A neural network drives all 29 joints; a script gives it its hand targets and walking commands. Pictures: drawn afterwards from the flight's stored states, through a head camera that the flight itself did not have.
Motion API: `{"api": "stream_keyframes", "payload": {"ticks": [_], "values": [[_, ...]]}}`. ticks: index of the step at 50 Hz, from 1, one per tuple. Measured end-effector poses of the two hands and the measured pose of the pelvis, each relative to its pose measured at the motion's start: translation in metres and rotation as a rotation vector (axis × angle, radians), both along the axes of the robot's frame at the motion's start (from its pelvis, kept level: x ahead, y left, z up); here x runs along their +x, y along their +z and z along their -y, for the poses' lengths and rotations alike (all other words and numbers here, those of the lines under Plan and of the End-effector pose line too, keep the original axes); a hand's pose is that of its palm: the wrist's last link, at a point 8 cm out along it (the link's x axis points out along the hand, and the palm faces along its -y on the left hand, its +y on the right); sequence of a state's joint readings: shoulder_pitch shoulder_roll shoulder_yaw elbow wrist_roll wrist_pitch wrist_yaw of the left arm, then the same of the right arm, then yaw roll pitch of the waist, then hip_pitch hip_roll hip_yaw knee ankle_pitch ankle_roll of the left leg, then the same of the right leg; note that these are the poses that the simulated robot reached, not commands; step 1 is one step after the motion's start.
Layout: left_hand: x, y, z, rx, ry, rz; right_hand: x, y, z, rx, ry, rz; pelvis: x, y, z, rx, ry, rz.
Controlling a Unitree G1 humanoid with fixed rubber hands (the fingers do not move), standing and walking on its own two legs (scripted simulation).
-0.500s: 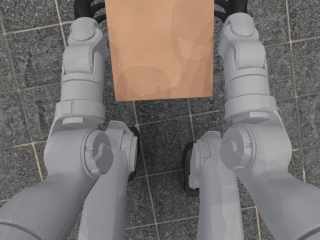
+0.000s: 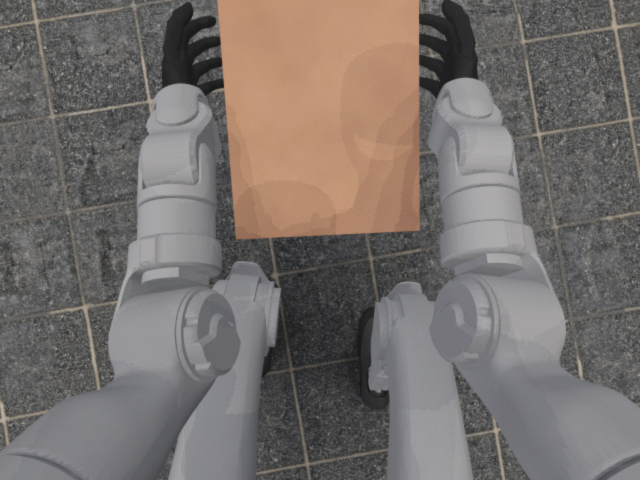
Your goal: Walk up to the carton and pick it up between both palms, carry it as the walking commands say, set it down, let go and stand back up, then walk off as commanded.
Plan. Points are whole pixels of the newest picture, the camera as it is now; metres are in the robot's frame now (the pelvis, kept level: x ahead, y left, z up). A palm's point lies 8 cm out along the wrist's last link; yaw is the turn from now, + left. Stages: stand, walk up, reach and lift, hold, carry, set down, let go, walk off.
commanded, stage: reach and lift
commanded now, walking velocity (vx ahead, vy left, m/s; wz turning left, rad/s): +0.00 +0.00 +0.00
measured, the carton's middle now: (319, 131) +0.49 +0.05 -0.17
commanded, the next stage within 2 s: none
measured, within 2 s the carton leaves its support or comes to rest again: neither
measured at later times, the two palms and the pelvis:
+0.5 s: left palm (155, 77) +0.47 +0.19 +0.00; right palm (485, 72) +0.51 -0.09 +0.00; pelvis +0.01 +0.01 +0.05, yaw +0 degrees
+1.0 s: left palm (115, 53) +0.46 +0.18 +0.08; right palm (533, 57) +0.49 -0.09 +0.07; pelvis +0.02 +0.01 +0.11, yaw +1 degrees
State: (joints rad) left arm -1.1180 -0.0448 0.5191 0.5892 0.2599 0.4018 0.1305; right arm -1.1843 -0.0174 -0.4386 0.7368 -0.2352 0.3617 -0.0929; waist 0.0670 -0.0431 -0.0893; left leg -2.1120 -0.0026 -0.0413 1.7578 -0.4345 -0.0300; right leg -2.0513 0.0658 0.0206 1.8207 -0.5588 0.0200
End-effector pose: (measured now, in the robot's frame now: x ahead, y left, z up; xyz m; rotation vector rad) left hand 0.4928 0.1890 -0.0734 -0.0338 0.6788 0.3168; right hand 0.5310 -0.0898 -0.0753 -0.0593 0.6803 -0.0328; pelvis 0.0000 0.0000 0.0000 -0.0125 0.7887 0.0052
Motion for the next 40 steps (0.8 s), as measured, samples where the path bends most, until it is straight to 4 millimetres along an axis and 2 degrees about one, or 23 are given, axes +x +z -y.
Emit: {"api": "stream_keyframes", "payload": {"ticks": [18, 40], "values": [[-0.014, 0.055, 0.002, 0.000, 0.009, 0.012, -0.016, 0.055, 0.001, -0.003, -0.014, 0.006, 0.006, 0.033, -0.003, -0.002, 0.001, 0.027], [-0.030, 0.122, 0.004, 0.010, 0.025, 0.014, -0.035, 0.119, 0.002, -0.008, -0.011, -0.002, 0.015, 0.086, -0.007, -0.006, 0.013, 0.089]]}}
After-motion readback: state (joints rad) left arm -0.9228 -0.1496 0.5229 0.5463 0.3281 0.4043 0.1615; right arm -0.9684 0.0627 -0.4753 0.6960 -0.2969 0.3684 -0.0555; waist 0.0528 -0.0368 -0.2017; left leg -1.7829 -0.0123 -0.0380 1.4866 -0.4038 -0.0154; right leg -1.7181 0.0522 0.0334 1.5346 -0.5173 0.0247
